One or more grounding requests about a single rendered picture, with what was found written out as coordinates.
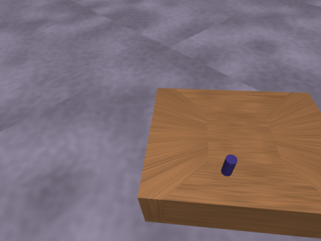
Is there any can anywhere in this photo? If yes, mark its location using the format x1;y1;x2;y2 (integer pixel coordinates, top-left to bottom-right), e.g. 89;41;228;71
221;155;237;176

